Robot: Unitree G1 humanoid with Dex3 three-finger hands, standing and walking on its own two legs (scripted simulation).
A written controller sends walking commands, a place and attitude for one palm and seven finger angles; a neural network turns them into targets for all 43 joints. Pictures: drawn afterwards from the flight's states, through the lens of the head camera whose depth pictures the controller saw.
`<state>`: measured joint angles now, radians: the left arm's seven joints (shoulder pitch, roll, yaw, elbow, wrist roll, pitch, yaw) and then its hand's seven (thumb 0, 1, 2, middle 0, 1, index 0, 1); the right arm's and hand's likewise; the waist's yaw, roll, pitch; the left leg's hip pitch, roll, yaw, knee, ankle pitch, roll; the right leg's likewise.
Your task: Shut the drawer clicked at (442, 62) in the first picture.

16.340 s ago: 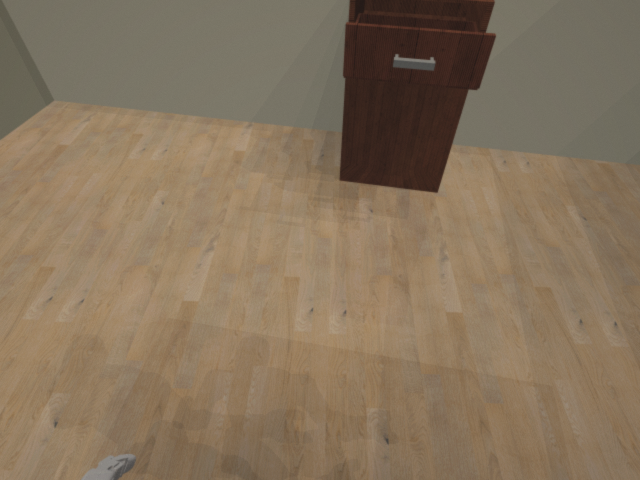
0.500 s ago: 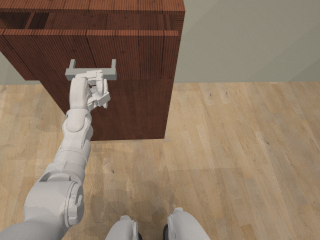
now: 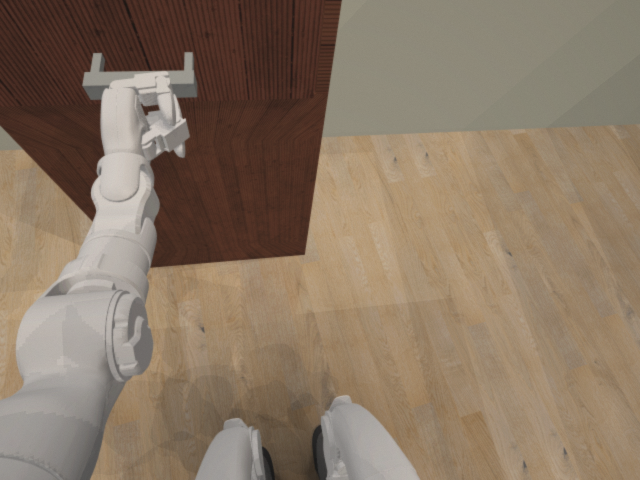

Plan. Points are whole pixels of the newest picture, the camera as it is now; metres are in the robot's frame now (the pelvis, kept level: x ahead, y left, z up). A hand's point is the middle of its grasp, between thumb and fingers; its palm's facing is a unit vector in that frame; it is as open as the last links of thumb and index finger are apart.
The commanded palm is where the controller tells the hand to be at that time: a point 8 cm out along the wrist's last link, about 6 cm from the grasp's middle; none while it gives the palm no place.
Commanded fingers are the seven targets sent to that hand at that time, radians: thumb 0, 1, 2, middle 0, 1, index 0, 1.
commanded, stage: push the drawer shut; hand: left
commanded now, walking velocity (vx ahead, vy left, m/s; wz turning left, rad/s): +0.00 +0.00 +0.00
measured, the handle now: (143, 72) +0.62 +0.14 +0.07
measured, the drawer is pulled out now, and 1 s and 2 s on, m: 0.01 0.00 0.00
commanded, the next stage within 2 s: pull the fist back off the drawer in 0.60 s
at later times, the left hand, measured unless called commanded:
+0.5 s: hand (171, 111) +0.56 +0.10 +0.06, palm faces -0.03 -1.00 -0.06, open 3.3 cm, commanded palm +0.58 +0.14 +0.07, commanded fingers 0.00 0.90 0.90 -1.40 -1.60 -1.40 -1.60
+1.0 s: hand (169, 109) +0.56 +0.11 +0.06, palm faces -0.04 -1.00 -0.05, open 3.5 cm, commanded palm +0.56 +0.14 +0.07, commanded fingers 0.00 0.90 0.90 -1.40 -1.60 -1.40 -1.60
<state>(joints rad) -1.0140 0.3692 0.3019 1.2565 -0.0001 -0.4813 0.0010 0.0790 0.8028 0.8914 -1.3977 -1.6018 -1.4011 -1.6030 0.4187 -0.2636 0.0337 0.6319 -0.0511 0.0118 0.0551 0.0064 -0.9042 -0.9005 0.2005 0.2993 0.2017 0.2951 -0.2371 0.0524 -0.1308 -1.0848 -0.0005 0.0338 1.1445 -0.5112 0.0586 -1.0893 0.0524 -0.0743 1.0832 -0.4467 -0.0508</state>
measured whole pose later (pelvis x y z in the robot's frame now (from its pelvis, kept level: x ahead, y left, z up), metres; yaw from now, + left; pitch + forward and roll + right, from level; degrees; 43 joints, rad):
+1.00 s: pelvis -0.02 +0.01 -0.01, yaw +0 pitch +29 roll -5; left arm -1.23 0.50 0.29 1.42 0.05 -0.43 0.00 0.10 0.62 0.94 -1.40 -1.60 -1.40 -1.60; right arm 0.47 -0.27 0.08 0.65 -0.07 -0.03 0.06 0.00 -0.90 -0.90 0.20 0.30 0.20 0.30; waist -0.31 0.07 -0.12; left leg -1.22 0.00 0.00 1.21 -0.49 0.08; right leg -1.19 0.05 -0.11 1.10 -0.41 -0.03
